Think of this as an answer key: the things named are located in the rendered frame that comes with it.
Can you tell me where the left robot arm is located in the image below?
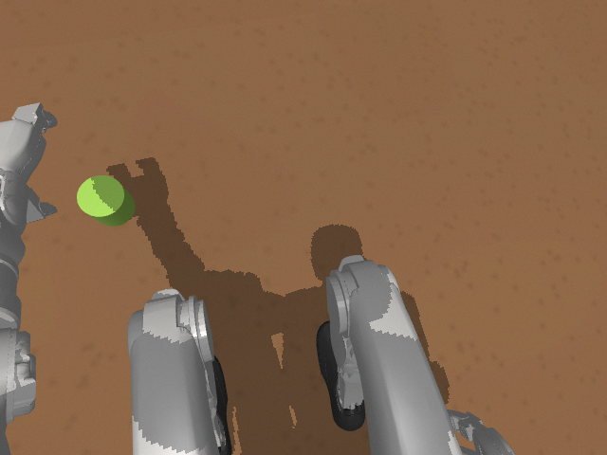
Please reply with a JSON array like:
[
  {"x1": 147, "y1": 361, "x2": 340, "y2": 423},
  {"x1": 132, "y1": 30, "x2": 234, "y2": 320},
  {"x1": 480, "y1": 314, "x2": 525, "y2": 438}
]
[{"x1": 0, "y1": 170, "x2": 36, "y2": 455}]

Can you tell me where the tin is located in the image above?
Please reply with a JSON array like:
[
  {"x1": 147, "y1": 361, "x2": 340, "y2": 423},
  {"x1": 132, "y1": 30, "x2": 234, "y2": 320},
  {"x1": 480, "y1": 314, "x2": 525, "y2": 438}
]
[{"x1": 77, "y1": 175, "x2": 136, "y2": 227}]

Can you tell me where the left robot hand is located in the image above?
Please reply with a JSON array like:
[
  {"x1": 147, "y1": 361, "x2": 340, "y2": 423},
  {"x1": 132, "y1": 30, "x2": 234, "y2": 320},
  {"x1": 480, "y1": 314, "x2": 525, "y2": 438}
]
[{"x1": 0, "y1": 102, "x2": 58, "y2": 223}]

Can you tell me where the right robot foot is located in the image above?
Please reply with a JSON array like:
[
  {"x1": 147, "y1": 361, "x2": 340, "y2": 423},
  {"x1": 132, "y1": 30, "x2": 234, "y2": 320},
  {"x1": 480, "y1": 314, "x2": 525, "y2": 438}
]
[{"x1": 316, "y1": 320, "x2": 365, "y2": 431}]

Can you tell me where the left robot foot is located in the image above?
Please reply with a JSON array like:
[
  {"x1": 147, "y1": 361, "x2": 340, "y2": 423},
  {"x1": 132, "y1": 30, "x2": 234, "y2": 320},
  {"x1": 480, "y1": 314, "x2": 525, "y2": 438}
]
[{"x1": 212, "y1": 356, "x2": 232, "y2": 455}]

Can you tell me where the right robot hand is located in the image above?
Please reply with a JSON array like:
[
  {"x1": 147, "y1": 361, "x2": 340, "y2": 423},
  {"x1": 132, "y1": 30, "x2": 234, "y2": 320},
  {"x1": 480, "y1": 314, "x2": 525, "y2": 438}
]
[{"x1": 447, "y1": 409, "x2": 516, "y2": 455}]

